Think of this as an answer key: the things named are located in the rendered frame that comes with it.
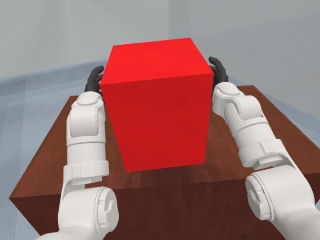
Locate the robot left hand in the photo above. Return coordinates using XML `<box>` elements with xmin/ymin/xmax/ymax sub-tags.
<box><xmin>84</xmin><ymin>65</ymin><xmax>105</xmax><ymax>105</ymax></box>

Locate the pedestal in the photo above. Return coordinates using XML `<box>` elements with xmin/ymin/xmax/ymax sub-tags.
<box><xmin>9</xmin><ymin>85</ymin><xmax>320</xmax><ymax>240</ymax></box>

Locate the right robot upper arm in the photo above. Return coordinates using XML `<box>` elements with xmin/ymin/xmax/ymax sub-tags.
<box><xmin>245</xmin><ymin>165</ymin><xmax>320</xmax><ymax>240</ymax></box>

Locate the robot right forearm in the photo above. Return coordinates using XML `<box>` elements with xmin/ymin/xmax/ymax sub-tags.
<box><xmin>212</xmin><ymin>82</ymin><xmax>315</xmax><ymax>205</ymax></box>

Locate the left robot upper arm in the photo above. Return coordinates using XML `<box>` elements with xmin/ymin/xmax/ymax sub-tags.
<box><xmin>35</xmin><ymin>186</ymin><xmax>119</xmax><ymax>240</ymax></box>

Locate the robot right hand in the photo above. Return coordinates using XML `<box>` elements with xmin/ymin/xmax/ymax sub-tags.
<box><xmin>208</xmin><ymin>56</ymin><xmax>229</xmax><ymax>97</ymax></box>

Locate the carton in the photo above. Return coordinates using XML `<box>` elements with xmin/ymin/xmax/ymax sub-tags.
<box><xmin>100</xmin><ymin>37</ymin><xmax>214</xmax><ymax>172</ymax></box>

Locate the robot left forearm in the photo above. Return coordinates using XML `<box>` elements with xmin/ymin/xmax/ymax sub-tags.
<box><xmin>58</xmin><ymin>91</ymin><xmax>109</xmax><ymax>229</ymax></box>

